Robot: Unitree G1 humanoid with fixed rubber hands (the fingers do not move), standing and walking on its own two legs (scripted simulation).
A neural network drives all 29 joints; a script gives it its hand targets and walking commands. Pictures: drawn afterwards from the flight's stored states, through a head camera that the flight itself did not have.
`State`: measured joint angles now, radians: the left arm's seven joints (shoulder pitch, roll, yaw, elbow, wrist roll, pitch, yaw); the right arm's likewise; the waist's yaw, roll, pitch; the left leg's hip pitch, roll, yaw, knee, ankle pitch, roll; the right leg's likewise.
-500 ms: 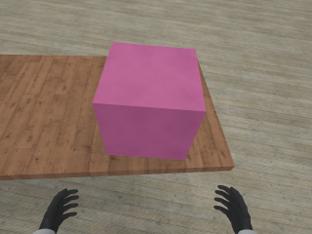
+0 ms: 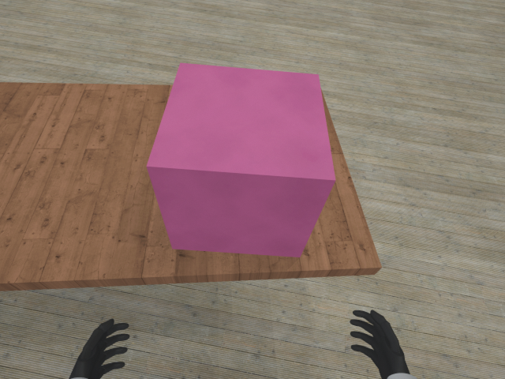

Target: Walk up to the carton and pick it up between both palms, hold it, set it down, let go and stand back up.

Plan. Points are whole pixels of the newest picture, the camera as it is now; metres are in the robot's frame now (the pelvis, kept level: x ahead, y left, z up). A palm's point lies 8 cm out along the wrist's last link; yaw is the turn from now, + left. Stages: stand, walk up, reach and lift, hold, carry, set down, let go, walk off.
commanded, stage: set down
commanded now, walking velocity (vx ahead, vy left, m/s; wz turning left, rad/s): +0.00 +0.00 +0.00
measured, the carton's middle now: (242, 164) +0.49 +0.01 +0.01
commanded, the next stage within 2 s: let go in 0.14 s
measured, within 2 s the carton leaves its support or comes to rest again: neither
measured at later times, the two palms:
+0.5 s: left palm (95, 378) +0.14 +0.23 -0.09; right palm (386, 365) +0.15 -0.23 -0.08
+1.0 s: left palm out of the picture +0.09 +0.30 -0.11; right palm out of the picture +0.11 -0.23 -0.10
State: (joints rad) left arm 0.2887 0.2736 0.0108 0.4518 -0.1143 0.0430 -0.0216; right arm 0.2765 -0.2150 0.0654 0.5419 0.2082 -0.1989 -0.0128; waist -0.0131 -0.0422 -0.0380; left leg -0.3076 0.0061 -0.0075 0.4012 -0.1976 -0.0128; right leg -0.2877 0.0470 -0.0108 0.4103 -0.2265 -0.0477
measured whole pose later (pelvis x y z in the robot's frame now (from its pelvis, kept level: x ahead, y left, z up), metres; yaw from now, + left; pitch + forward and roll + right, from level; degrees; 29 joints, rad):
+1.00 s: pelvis -0.01 +0.02 +0.00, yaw +0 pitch +3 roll -1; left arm 0.25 0.33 0.03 0.80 -0.01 -0.03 0.00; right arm 0.22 -0.24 0.03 0.74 0.08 -0.03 0.00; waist -0.01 0.00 -0.06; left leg -0.31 0.01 -0.01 0.51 -0.25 0.01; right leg -0.26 0.05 -0.01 0.45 -0.24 -0.03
